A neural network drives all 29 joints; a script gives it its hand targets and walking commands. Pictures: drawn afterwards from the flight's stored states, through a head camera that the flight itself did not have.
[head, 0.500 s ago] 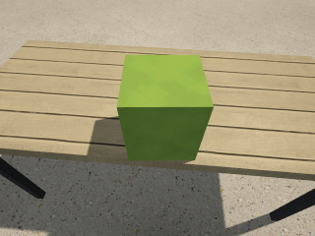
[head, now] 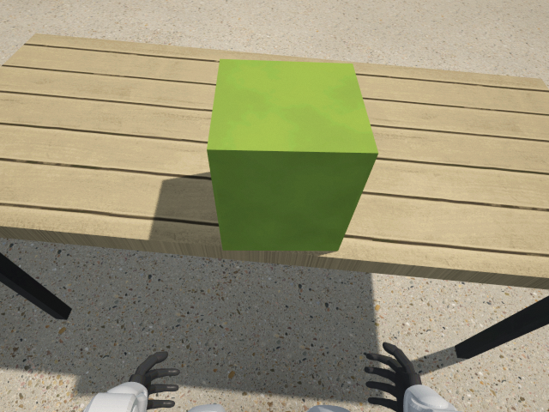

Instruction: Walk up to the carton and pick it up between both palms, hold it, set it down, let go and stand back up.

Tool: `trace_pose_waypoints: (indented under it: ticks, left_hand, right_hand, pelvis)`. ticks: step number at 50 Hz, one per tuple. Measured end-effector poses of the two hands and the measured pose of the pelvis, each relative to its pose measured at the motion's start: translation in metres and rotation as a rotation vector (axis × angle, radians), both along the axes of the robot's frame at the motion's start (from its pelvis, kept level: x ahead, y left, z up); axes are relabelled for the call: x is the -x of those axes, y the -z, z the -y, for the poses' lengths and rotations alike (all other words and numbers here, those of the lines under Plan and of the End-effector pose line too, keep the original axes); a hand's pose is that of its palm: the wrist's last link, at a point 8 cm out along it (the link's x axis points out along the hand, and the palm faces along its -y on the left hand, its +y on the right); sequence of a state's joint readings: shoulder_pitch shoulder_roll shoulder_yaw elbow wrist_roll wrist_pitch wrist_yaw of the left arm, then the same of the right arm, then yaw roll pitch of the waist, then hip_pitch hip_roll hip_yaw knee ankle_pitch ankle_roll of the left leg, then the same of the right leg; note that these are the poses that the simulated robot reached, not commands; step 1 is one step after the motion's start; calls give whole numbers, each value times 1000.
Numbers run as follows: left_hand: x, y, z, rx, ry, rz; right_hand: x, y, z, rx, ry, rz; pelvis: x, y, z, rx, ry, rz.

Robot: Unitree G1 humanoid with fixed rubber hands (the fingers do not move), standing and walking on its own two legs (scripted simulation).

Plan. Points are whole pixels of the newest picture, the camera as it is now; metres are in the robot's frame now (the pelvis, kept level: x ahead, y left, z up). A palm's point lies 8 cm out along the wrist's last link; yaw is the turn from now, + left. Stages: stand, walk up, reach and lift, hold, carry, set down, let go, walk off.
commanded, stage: reach and lift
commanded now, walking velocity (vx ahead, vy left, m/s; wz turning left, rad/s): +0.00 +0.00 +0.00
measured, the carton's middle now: (283, 162) +0.47 +0.00 +0.06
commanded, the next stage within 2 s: none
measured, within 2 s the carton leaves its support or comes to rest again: neither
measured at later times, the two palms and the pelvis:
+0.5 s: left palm (135, 397) +0.14 +0.19 -0.06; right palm (439, 408) +0.13 -0.22 -0.06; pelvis +0.00 -0.03 +0.01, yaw +0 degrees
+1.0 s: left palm (126, 371) +0.16 +0.20 -0.03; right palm (439, 380) +0.16 -0.22 -0.03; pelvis +0.01 -0.01 +0.02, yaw +0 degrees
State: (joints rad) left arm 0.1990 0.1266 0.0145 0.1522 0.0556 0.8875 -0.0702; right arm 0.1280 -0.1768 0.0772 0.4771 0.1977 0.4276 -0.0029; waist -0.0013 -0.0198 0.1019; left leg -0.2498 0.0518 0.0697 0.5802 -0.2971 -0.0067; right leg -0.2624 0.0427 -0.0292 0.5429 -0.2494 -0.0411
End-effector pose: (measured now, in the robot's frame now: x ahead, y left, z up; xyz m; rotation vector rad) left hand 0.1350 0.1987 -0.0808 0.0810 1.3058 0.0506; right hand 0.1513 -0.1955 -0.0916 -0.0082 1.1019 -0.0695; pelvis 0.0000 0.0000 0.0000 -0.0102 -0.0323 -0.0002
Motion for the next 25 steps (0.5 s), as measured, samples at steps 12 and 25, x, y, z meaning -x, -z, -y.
trace_pose_waypoints:
  ticks: [12,25]
  left_hand:
    - [-7,3,-18,-107,-45,168]
    - [-3,-22,5,-49,-83,275]
  right_hand:
    - [18,9,17,7,-25,69]
    - [19,-35,25,26,13,196]
  pelvis:
    - [10,6,16,-22,-5,-76]
    - [0,-11,31,-28,-6,-1]
